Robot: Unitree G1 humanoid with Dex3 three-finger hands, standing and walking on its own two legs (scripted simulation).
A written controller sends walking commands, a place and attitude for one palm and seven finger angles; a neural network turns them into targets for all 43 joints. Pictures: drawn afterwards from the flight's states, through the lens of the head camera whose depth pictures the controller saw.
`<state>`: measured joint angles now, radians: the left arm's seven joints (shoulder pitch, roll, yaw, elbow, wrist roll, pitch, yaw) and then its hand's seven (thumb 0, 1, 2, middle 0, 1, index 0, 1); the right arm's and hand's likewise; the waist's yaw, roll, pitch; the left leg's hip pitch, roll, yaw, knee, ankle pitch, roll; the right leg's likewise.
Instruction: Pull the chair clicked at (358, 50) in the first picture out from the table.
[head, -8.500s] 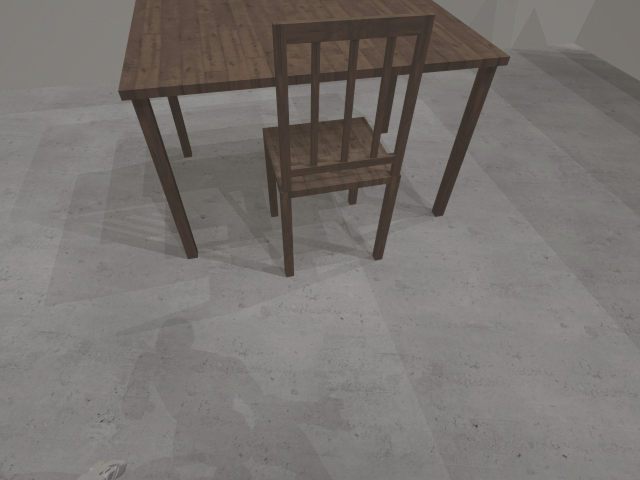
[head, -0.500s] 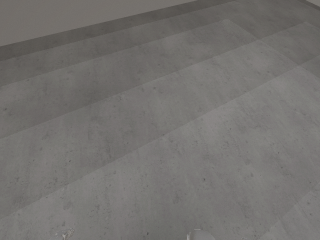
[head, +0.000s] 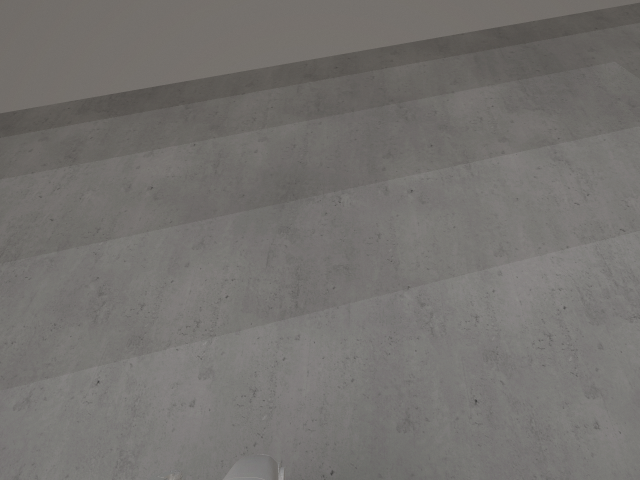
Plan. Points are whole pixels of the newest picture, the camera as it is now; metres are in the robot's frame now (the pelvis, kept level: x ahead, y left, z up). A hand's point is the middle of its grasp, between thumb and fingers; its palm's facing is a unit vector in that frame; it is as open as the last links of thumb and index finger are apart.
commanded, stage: turn to face it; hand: left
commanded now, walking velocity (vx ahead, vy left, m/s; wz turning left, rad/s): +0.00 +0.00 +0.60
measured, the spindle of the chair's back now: out of the picture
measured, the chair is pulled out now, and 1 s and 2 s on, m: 0.00 0.00 0.00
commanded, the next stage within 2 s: none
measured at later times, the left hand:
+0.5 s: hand out of the picture +0.05 +0.29 -0.17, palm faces +0.33 -0.92 -0.23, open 7.3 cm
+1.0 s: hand out of the picture +0.00 +0.22 -0.14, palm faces +0.55 -0.79 -0.28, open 7.3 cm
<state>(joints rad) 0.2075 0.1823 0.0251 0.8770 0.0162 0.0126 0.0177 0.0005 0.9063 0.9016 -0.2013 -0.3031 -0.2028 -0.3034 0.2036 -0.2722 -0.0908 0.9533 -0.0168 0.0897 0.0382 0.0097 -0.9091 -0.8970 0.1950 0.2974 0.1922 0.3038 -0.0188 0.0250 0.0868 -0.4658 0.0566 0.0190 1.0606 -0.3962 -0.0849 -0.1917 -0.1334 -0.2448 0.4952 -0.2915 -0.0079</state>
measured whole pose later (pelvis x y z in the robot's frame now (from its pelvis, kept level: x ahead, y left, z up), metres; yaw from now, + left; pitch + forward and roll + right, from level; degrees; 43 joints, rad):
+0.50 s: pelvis +0.01 +0.06 +0.00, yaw +17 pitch +0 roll -2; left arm 0.14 0.27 0.07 0.90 0.01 0.06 0.01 0.00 0.91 0.90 -0.20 -0.30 -0.20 -0.30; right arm 0.19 -0.20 -0.04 0.91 -0.01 0.03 0.01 0.01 -0.90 -0.90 0.20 0.30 0.20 0.30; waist 0.00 -0.03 0.06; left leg -0.22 -0.04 -0.06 0.45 -0.24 0.06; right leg -0.49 -0.10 -0.01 1.07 -0.37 0.13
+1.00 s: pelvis +0.02 +0.00 +0.00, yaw +35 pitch -1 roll +2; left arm 0.19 0.18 0.03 0.87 0.01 0.02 0.02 0.00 0.91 0.90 -0.20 -0.30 -0.20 -0.30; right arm 0.23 -0.27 -0.10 0.96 -0.02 0.09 0.04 0.01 -0.91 -0.90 0.20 0.30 0.19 0.30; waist -0.04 0.03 0.07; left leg -0.49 0.04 -0.01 1.13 -0.38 -0.08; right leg -0.18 -0.11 -0.18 0.49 -0.30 0.00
